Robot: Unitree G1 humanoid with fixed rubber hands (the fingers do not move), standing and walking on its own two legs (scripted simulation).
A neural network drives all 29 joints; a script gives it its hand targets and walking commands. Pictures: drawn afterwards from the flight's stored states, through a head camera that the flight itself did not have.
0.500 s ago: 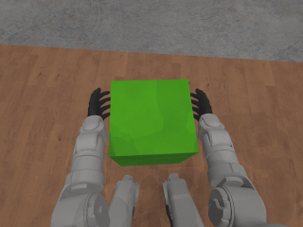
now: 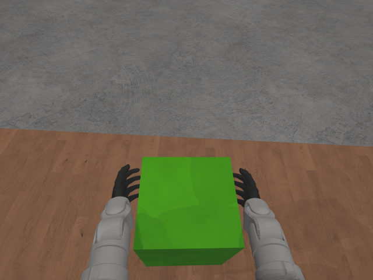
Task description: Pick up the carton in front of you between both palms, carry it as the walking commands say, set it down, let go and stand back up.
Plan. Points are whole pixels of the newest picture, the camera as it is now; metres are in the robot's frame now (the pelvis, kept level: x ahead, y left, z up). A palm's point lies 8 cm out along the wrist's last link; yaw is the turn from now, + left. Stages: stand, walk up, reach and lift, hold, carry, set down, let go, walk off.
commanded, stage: reach and lift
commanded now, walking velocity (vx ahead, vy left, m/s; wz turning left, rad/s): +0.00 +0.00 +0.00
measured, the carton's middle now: (185, 215) +0.30 +0.00 -0.11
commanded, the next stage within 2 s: hold in 1.28 s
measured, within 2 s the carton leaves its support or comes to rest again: neither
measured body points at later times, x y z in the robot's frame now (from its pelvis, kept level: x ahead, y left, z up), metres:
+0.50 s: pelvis -0.01 +0.00 +0.04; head -0.04 +0.00 +0.49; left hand +0.31 +0.15 +0.07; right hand +0.29 -0.15 +0.05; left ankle +0.01 +0.13 -0.70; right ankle +0.01 -0.13 -0.70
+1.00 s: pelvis +0.01 +0.00 +0.04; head -0.03 +0.00 +0.49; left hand +0.31 +0.15 +0.08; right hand +0.30 -0.15 +0.06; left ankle +0.01 +0.13 -0.70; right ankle +0.01 -0.13 -0.70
